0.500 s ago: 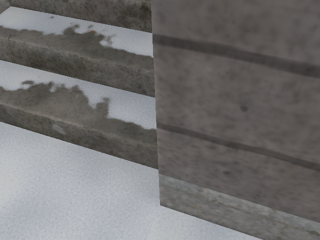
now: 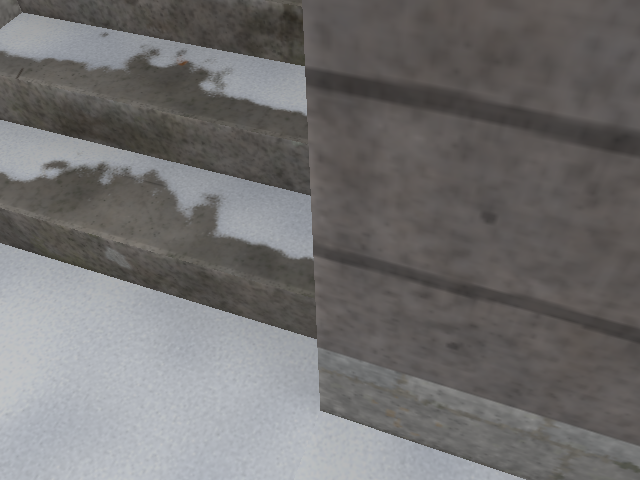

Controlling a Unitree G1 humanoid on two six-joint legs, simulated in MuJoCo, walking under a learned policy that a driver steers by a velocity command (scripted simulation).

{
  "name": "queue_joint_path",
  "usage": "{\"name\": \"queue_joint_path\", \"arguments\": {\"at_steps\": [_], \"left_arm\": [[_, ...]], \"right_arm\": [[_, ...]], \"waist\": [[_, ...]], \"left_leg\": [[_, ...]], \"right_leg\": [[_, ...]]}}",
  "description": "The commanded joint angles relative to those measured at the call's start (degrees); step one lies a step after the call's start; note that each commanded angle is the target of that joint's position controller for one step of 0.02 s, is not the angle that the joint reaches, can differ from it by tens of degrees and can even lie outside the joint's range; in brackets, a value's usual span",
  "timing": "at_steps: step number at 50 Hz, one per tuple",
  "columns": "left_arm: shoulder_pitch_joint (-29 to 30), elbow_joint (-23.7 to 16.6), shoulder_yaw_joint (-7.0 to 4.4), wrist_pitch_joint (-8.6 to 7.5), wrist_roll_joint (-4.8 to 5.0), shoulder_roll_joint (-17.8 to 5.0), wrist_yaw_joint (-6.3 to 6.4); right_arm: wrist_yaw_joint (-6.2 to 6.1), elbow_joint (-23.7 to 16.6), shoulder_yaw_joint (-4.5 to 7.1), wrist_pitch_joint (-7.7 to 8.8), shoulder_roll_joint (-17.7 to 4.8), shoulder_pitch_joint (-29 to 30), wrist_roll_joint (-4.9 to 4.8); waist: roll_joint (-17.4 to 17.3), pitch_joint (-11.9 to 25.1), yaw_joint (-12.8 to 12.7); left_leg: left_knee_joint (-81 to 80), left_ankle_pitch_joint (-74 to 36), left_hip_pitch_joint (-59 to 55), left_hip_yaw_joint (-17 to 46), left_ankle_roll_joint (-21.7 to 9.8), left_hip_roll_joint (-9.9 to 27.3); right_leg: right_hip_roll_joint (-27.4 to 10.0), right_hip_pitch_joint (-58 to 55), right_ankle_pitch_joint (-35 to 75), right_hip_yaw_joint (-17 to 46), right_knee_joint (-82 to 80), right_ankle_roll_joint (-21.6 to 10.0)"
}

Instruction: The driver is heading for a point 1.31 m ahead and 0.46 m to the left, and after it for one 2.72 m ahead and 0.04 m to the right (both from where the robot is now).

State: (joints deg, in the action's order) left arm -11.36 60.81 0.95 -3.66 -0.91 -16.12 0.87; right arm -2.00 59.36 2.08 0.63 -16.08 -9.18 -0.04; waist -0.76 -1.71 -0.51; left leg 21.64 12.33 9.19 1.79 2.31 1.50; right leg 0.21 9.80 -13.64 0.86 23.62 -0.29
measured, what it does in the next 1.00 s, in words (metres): stands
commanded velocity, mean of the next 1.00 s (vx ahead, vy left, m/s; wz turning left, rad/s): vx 0.00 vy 0.00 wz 0.00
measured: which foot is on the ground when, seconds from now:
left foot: down 0.00-1.00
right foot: down 0.00-1.00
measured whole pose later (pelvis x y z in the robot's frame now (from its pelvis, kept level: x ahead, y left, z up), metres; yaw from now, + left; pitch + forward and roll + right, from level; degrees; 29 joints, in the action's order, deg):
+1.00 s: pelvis +0.00 +0.00 +0.00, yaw +0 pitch +0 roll +0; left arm -11.5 60.8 1.0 -3.7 -0.9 -16.1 0.9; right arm -2.0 59.3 2.1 0.6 -16.1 -9.3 -0.1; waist -0.8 -1.7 -0.5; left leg 21.7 12.4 9.2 1.9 2.3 1.5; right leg 0.1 9.8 -13.7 0.8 23.7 -0.2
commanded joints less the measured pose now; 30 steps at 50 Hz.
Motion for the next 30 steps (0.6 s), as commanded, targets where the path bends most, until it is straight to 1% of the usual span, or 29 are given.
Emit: {"name": "queue_joint_path", "arguments": {"at_steps": [1, 30], "left_arm": [[-1.34, -1.56, -1.33, -0.43, 0.03, -7.73, 0.19], [-1.43, -1.55, -1.32, -0.46, 0.04, -7.71, 0.19]], "right_arm": [[-0.18, -2.05, 1.23, 0.47, -7.05, -0.29, 0.00], [-0.18, -2.08, 1.25, 0.46, -7.04, -0.36, -0.01]], "waist": [[0.84, 1.78, -0.01], [0.84, 1.74, -0.01]], "left_leg": [[-2.52, -8.12, -0.66, 1.10, -1.57, 1.20], [-2.48, -8.17, -0.66, 1.15, -1.55, 1.17]], "right_leg": [[-2.87, 0.32, 10.42, 2.50, -3.88, -0.66], [-2.88, 0.33, 10.35, 2.44, -3.85, -0.61]]}}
